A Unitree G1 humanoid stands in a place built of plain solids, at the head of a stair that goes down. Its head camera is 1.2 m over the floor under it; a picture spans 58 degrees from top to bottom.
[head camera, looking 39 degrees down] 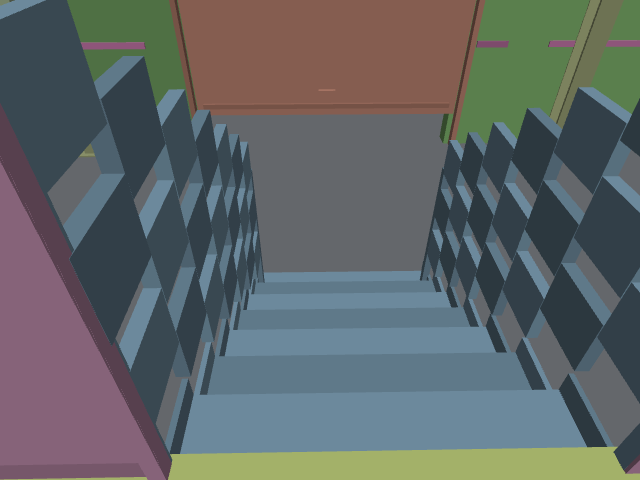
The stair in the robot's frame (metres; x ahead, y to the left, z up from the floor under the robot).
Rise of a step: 0.17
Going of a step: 0.28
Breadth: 1.32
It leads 1 degrees to the left of straight ahead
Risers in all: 8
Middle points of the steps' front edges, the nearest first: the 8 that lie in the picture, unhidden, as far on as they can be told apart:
0.56 -0.20 0.00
0.84 -0.20 -0.17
1.12 -0.19 -0.33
1.40 -0.19 -0.50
1.68 -0.18 -0.66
1.96 -0.18 -0.83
2.24 -0.18 -1.00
2.52 -0.17 -1.16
